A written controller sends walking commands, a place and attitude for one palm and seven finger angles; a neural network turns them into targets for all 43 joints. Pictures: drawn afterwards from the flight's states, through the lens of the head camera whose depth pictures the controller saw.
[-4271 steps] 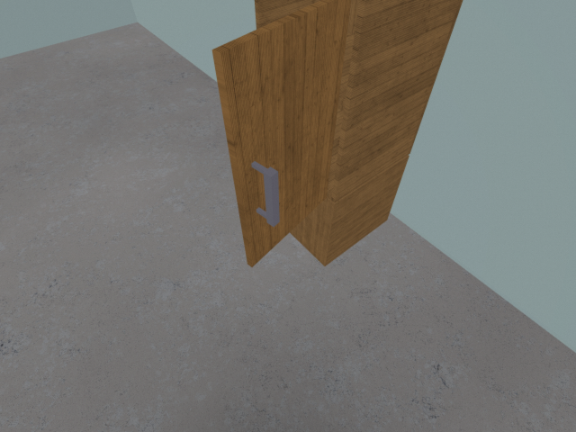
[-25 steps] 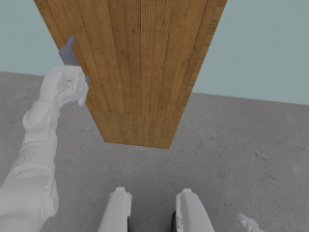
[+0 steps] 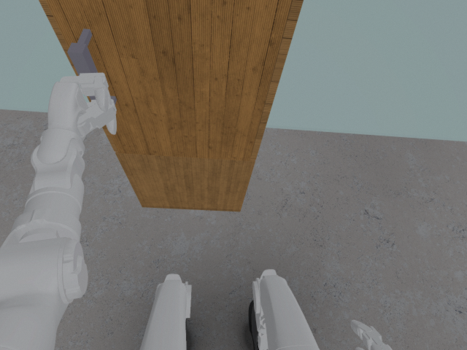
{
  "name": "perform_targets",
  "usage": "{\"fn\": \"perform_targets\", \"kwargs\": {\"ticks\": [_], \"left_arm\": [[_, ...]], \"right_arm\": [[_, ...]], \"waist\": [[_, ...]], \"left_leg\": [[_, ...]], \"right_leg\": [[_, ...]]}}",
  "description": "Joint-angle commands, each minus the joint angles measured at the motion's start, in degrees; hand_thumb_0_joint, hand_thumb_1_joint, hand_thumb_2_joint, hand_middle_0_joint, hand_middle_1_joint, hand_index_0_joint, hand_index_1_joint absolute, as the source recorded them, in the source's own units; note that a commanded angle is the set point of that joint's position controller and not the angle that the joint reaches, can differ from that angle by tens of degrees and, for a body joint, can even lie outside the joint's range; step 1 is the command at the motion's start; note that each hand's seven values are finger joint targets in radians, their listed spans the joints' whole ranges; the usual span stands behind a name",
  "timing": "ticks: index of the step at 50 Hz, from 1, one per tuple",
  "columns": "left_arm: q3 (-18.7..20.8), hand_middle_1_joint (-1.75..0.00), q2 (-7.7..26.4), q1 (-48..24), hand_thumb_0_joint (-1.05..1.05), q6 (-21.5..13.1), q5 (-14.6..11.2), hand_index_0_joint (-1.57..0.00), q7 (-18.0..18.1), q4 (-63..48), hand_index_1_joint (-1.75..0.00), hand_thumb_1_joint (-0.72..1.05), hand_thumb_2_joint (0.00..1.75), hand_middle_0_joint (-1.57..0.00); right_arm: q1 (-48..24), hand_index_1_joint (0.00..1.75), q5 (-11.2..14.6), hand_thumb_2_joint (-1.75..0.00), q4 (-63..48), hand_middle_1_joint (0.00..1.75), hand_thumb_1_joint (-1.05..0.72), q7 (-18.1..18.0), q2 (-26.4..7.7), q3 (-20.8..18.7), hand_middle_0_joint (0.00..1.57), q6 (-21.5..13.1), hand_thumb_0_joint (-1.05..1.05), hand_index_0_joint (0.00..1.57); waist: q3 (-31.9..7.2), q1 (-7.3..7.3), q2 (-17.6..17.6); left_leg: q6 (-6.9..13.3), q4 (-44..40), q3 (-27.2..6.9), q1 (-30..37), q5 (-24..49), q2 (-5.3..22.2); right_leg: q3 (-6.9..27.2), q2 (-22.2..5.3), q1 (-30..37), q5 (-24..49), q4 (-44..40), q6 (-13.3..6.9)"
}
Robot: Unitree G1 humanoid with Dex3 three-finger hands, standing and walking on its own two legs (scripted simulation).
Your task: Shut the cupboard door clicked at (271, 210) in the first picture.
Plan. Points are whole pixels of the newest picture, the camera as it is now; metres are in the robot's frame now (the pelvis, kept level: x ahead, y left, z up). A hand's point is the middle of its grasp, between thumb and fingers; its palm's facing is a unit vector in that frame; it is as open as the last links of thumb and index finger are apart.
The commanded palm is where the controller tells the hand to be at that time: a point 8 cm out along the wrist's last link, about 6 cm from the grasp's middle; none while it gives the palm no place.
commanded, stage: pull the fist back off the door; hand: left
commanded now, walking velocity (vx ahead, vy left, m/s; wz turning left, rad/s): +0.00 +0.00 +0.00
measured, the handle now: (98, 80) +0.56 +0.21 +0.08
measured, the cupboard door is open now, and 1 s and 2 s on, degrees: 0 0 0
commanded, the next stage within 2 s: draw the hand back to the body in 0.54 s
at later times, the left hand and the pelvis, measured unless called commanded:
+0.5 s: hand (107, 137) +0.44 +0.18 +0.08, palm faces -0.04 -1.00 -0.02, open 3.1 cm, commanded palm +0.41 +0.23 +0.08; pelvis +0.06 +0.01 +0.04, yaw -2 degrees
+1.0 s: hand (71, 139) +0.38 +0.19 +0.15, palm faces -0.02 -1.00 -0.07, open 3.1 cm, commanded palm +0.36 +0.24 +0.16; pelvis +0.11 -0.01 +0.07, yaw +0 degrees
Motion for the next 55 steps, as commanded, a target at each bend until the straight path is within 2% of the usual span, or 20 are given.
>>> {"fn": "perform_targets", "kwargs": {"ticks": [1, 5, 6, 7, 9, 13, 15, 18, 23, 25, 29, 31, 33, 35, 37, 40, 44, 46, 48, 55], "left_arm": [[0.6, -1.5, 10.4, -27.0, 0.0, -3.9, -0.7, -1.3, -1.2, -13.3, -1.5, 0.9, 0.9, -1.3], [3.5, -1.5, 11.2, -19.5, 0.0, -4.3, -2.2, -1.3, -1.8, -16.4, -1.5, 0.9, 0.9, -1.3], [2.4, -1.5, 9.2, -17.7, 0.0, -4.2, -2.7, -1.3, -1.9, -17.3, -1.5, 0.9, 0.9, -1.3], [4.0, -1.5, 10.1, -14.1, 0.0, -3.8, -2.9, -1.3, -1.8, -16.8, -1.5, 0.9, 0.9, -1.3], [5.2, -1.5, 10.9, -10.6, 0.0, -4.0, -3.2, -1.3, -1.4, -19.7, -1.5, 0.9, 0.9, -1.3], [4.0, -1.5, 7.9, -4.0, 0.0, -4.4, -4.0, -1.3, -0.7, -28.6, -1.5, 0.9, 0.9, -1.3], [5.0, -1.5, 8.0, 0.9, 0.0, -5.0, -4.8, -1.3, -0.3, -32.7, -1.5, 0.9, 0.9, -1.3], [1.8, -1.5, 3.1, 7.7, 0.0, -5.5, -5.7, -1.3, -0.1, -39.0, -1.5, 0.9, 0.9, -1.3], [0.3, -1.5, -0.7, 19.6, 0.0, -5.3, -6.4, -1.3, 0.0, -43.4, -1.5, 0.9, 0.9, -1.3], [0.1, -1.5, -0.5, 19.0, 0.0, -5.8, -6.2, -1.3, -0.2, -46.2, -1.5, 0.9, 0.9, -1.3], [-3.3, -1.5, -3.7, 22.1, 0.0, -6.2, -6.4, -1.3, -1.2, -51.5, -1.5, 0.9, 0.9, -1.3], [-4.4, -1.5, -5.2, 22.9, 0.0, -5.4, -6.2, -1.3, -1.4, -51.2, -1.5, 0.9, 0.9, -1.3], [-3.2, -1.5, -4.5, 25.6, 0.0, -4.6, -6.3, -1.3, -1.6, -51.6, -1.5, 0.9, 0.9, -1.3], [-0.4, -1.5, -1.8, 31.7, 0.0, -3.7, -7.4, -1.3, -1.8, -57.2, -1.5, 0.9, 0.9, -1.3], [0.1, -1.5, -1.1, 35.8, 0.0, -2.4, -8.0, -1.3, -1.9, -63.7, -1.5, 0.9, 0.9, -1.3], [2.0, -1.5, -0.4, 44.8, 0.0, 0.0, -9.3, -1.3, -2.1, -66.3, -1.5, 0.9, 0.9, -1.3], [0.0, -1.5, -2.7, 46.5, 0.0, 2.2, -10.6, -1.3, -2.6, -67.7, -1.5, 0.9, 0.9, -1.3], [0.3, -1.5, -2.7, 47.9, 0.0, 3.0, -11.1, -1.3, -3.0, -67.2, -1.5, 0.9, 0.9, -1.3], [0.2, -1.5, -2.2, 47.8, 0.0, 3.3, -11.5, -1.3, -3.8, -68.7, -1.5, 0.9, 0.9, -1.3], [3.0, -1.44, 1.1, 52.7, 0.0, 5.1, -13.0, -1.24, -5.0, -73.3, -1.44, 0.9, 0.9, -1.24]], "right_arm": [[4.4, 0.3, 0.3, -0.9, -5.3, 0.3, -0.9, -0.5, -10.9, -4.4, 0.2, -1.7, 0.0, 0.2], [4.3, 0.3, 0.5, -0.9, -6.5, 0.3, -0.9, -0.3, -10.8, -4.7, 0.2, -1.4, 0.0, 0.2], [4.2, 0.3, 0.5, -0.9, -6.8, 0.3, -0.9, -0.2, -10.4, -4.8, 0.2, -1.2, 0.0, 0.2], [4.0, 0.3, 0.7, -0.9, -7.1, 0.3, -0.9, -0.3, -10.4, -5.0, 0.2, -0.9, 0.0, 0.2], [3.5, 0.3, 0.8, -0.9, -8.1, 0.3, -0.9, -0.5, -10.1, -4.8, 0.2, -0.7, 0.0, 0.2], [2.3, 0.3, 0.9, -0.9, -9.2, 0.3, -0.9, -0.5, -9.5, -5.3, 0.2, -0.2, 0.0, 0.2], [1.7, 0.3, 1.0, -0.9, -9.7, 0.3, -0.9, -0.7, -9.4, -5.6, 0.2, -0.2, 0.0, 0.2], [1.0, 0.3, 1.2, -0.9, -10.5, 0.3, -0.9, -0.6, -8.8, -6.0, 0.2, -0.5, 0.0, 0.2], [0.6, 0.3, 1.1, -0.9, -10.9, 0.3, -0.9, -0.4, -8.4, -6.5, 0.2, -0.6, 0.0, 0.2], [0.5, 0.3, 0.9, -0.9, -10.6, 0.3, -0.9, -0.5, -8.2, -6.5, 0.2, -0.8, 0.0, 0.2], [0.4, 0.3, 0.9, -0.9, -11.3, 0.3, -0.9, -0.3, -7.9, -6.7, 0.2, -1.2, 0.0, 0.2], [0.0, 0.3, 0.7, -0.9, -11.0, 0.3, -0.9, -0.2, -7.6, -6.8, 0.2, -1.1, 0.0, 0.2], [-0.2, 0.3, 0.6, -0.9, -11.4, 0.3, -0.9, 0.0, -7.6, -7.0, 0.2, -0.9, 0.0, 0.2], [-0.8, 0.3, 1.0, -0.9, -13.2, 0.3, -0.9, 0.2, -7.3, -6.9, 0.2, -0.7, 0.0, 0.2], [-1.4, 0.3, 1.2, -0.9, -14.9, 0.3, -0.9, 0.4, -6.6, -6.7, 0.2, -0.4, 0.0, 0.2], [-1.5, 0.3, 1.6, -0.9, -16.5, 0.3, -0.9, 0.3, -5.9, -6.3, 0.2, 0.1, 0.0, 0.2], [-2.1, 0.3, 2.2, -0.9, -17.6, 0.3, -0.9, -0.3, -6.2, -5.8, 0.2, -0.1, 0.0, 0.2], [-2.1, 0.3, 2.3, -0.9, -17.6, 0.3, -0.9, -0.7, -6.4, -5.7, 0.2, -0.4, 0.0, 0.2], [-2.5, 0.3, 2.4, -0.9, -17.9, 0.3, -0.9, -1.1, -6.6, -5.5, 0.2, -0.9, 0.0, 0.2], [-3.4, 0.3, 2.9, -0.9, -19.1, 0.3, -0.9, -2.0, -6.2, -4.6, 0.2, -2.7, 0.0, 0.2]], "waist": [[-24.7, -1.57, 6.7], [-26.8, 1.28, 5.6], [-25.9, 1.47, 4.8], [-24.5, 2.15, 2.0], [-23.7, 3.24, 1.5], [-23.5, 3.64, 1.3], [-23.6, 4.32, 1.0], [-23.3, 4.46, 2.5], [-21.6, 4.9, 1.7], [-21.7, 4.31, 3.0], [-22.9, 4.03, 5.7], [-22.6, 3.77, 5.1], [-23.5, 4.8, 4.9], [-27.6, 7.03, 5.8], [-29.6, 7.71, 6.3], [-26.2, 7.89, 3.4], [-17.8, 5.98, 1.7], [-15.8, 5.53, 0.1], [-14.9, 5.37, 0.1], [-11.5, 6.87, 2.7]], "left_leg": [[2.6, -15.2, 2.9, 16.0, -16.7, -0.5], [2.5, -16.4, 3.3, 17.4, -15.0, -0.3], [2.6, -16.6, 3.7, 17.3, -14.9, -0.5], [2.6, -16.6, 4.1, 16.0, -15.4, -0.4], [2.7, -16.8, 4.6, 15.7, -14.7, -0.6], [2.7, -18.6, 4.6, 18.7, -12.3, -0.2], [2.6, -19.1, 4.7, 19.9, -10.4, 0.0], [2.3, -20.2, 4.2, 24.1, -6.5, 0.3], [2.0, -19.1, 4.4, 26.8, 3.4, 0.5], [2.0, -18.0, 4.3, 28.2, 7.6, 0.6], [1.5, -16.9, 3.7, 32.8, 15.3, 0.7], [1.4, -16.3, 3.7, 33.5, 17.1, 0.8], [1.2, -16.2, 3.8, 33.4, 18.5, 0.7], [1.3, -17.2, 4.4, 36.3, 23.7, 0.4], [1.5, -18.2, 4.8, 38.7, 27.9, 0.4], [1.9, -20.1, 5.6, 37.2, 27.4, 0.2], [2.1, -22.8, 5.6, 35.7, 19.6, -0.2], [2.1, -23.9, 5.7, 35.9, 16.4, -0.3], [2.2, -25.1, 5.6, 36.8, 14.4, -0.4], [2.3, -29.5, 5.7, 40.2, 12.7, -0.7]], "right_leg": [[-0.7, 1.9, 11.3, -14.2, -13.5, -3.2], [-0.8, 2.0, 14.4, -14.1, -13.8, -3.3], [-0.6, 2.1, 15.0, -14.4, -14.5, -3.2], [-0.2, 1.9, 16.0, -16.3, -15.5, -2.9], [0.0, 2.0, 17.2, -16.8, -15.9, -2.9], [-0.7, 2.0, 19.7, -13.0, -16.4, -2.7], [-0.8, 2.0, 21.1, -11.5, -16.6, -2.7], [-2.1, 2.2, 22.0, -6.5, -16.3, -3.0], [-3.1, 2.3, 23.6, 1.5, -15.6, -3.2], [-3.1, 2.2, 23.2, 5.2, -14.6, -3.2], [-3.7, 2.3, 23.0, 10.7, -13.4, -3.5], [-3.7, 2.1, 22.7, 12.5, -13.2, -3.3], [-3.7, 2.1, 24.2, 14.0, -12.9, -3.4], [-3.3, 2.2, 29.9, 18.6, -13.7, -3.5], [-3.2, 2.2, 34.2, 22.3, -14.6, -3.3], [-3.4, 2.6, 38.6, 24.8, -16.7, -2.9], [-3.8, 3.0, 39.0, 20.1, -20.5, -2.7], [-3.7, 2.9, 39.3, 18.1, -22.3, -2.4], [-3.6, 2.8, 39.9, 15.9, -23.8, -2.4], [-3.3, 2.7, 43.5, 12.4, -28.1, -2.5]]}}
